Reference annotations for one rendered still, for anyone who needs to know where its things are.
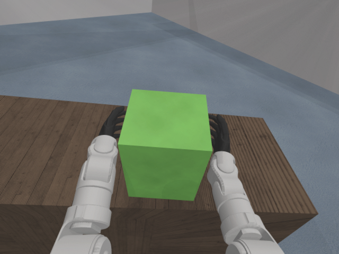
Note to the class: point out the right robot hand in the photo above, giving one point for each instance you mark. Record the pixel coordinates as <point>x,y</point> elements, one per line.
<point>221,141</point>

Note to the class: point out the pedestal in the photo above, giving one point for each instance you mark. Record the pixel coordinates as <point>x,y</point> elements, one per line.
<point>44,143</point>

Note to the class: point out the carton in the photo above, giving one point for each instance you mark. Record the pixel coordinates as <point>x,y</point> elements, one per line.
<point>165,144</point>

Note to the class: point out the robot left upper arm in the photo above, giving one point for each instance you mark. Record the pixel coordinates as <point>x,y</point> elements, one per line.
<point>83,244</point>

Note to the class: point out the robot right upper arm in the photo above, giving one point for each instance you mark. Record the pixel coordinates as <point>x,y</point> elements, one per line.
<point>241,246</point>

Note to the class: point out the left robot forearm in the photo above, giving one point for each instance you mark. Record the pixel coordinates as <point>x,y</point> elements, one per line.
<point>90,212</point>

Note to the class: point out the right robot forearm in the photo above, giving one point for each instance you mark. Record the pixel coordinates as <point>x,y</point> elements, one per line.
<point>238,220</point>

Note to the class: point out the left robot hand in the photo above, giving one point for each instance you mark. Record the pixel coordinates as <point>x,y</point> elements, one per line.
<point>109,126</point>

